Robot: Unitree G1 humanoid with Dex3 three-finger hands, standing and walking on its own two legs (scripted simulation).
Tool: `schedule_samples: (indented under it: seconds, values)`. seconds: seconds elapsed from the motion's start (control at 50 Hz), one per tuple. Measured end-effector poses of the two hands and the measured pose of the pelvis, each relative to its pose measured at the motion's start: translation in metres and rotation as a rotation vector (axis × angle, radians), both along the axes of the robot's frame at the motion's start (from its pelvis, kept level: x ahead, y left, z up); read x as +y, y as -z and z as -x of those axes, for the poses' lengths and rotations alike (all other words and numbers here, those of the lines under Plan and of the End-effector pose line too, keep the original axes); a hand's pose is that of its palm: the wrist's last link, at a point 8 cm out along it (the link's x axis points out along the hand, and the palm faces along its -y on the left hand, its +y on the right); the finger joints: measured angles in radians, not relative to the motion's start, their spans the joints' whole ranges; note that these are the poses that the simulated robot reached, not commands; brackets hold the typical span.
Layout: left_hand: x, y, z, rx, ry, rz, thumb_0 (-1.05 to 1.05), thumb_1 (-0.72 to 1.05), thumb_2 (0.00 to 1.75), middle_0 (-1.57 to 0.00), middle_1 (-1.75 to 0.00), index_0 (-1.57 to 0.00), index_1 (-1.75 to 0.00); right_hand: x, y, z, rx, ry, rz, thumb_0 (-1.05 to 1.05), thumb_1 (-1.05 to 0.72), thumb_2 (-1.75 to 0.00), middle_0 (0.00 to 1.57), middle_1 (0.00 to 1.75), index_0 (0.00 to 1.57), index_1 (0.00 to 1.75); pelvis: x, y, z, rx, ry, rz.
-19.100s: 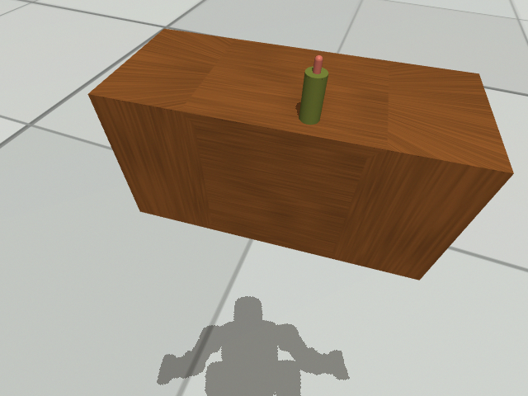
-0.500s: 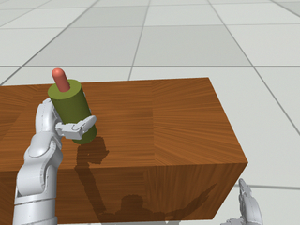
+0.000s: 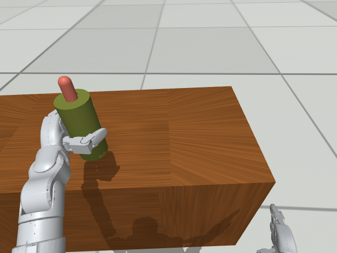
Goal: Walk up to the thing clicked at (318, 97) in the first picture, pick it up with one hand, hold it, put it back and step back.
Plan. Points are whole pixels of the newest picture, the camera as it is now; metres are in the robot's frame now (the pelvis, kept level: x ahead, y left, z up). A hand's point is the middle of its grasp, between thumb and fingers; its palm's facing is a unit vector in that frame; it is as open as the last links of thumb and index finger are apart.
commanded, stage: crouch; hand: left
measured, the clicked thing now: (80, 119) +0.34 +0.18 +0.20
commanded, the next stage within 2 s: lower in 0.80 s
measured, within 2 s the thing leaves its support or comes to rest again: rests again in 1.78 s
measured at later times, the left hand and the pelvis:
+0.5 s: hand (87, 135) +0.39 +0.21 +0.10, palm faces +0.19 -0.98 +0.01, open 9.4 cm; pelvis -0.01 +0.01 -0.01, yaw -1 degrees
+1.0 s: hand (88, 140) +0.41 +0.22 +0.05, palm faces +0.20 -0.98 +0.01, open 9.4 cm; pelvis -0.01 +0.01 -0.02, yaw -1 degrees
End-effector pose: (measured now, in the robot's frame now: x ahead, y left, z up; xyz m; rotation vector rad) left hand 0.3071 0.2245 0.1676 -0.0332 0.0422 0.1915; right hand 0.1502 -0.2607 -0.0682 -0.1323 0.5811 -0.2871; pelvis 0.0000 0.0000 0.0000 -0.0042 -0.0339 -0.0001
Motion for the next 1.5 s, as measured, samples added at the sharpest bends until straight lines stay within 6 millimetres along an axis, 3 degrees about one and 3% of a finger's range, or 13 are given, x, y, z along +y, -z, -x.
schedule_samples:
  seconds: [0.24, 0.54, 0.74, 0.98, 1.2, 1.5]
  values:
    - [0.022, 0.054, -0.02, 0.069, -0.024, -0.011, 0.0, -0.34, 1.13, -0.72, -1.09, -0.76, -1.08, -0.003, 0.002, 0.009, 0.044, 0.002, 0.034, -0.01, 0.56, -0.04, 0.05, 0.05, 0.05, 0.05, 0.0, 0.003, 0.007, 0.041, 0.002, 0.004]
    - [0.031, 0.075, -0.051, 0.018, 0.0, -0.016, 0.0, -0.34, 1.13, -0.72, -1.09, -0.76, -1.08, 0.0, 0.006, 0.019, 0.096, 0.035, 0.043, -0.01, 0.56, -0.04, 0.05, 0.05, 0.05, 0.05, 0.008, 0.008, 0.007, 0.094, 0.021, 0.011]
    - [0.039, 0.1, -0.057, 0.024, -0.015, -0.013, 0.0, -0.34, 1.13, -0.72, -1.09, -0.76, -1.08, 0.002, 0.007, 0.024, 0.123, 0.02, 0.055, -0.01, 0.55, -0.04, 0.05, 0.05, 0.05, 0.05, 0.009, 0.014, 0.006, 0.135, 0.025, 0.013]
    - [0.044, 0.109, -0.068, 0.002, -0.012, -0.025, 0.0, -0.34, 1.13, -0.72, -1.09, -0.76, -1.09, 0.001, 0.006, 0.018, 0.104, 0.001, 0.065, -0.01, 0.54, -0.05, 0.05, 0.05, 0.05, 0.05, 0.008, 0.023, 0.006, 0.171, 0.02, 0.019]
    - [0.046, 0.157, -0.07, 0.064, -0.008, -0.019, 0.0, -0.34, 1.13, -0.72, -1.09, -0.76, -1.08, 0.003, 0.011, 0.027, 0.137, -0.029, 0.086, -0.01, 0.54, -0.05, 0.05, 0.05, 0.05, 0.05, 0.007, 0.035, 0.011, 0.229, 0.022, 0.024]
    - [0.053, 0.179, -0.079, 0.01, -0.015, -0.018, 0.0, -0.35, 1.14, -0.72, -1.08, -0.77, -1.08, 0.007, 0.004, 0.025, 0.111, -0.056, 0.138, -0.01, 0.52, -0.05, 0.05, 0.05, 0.05, 0.05, 0.012, 0.051, 0.012, 0.279, 0.021, 0.042]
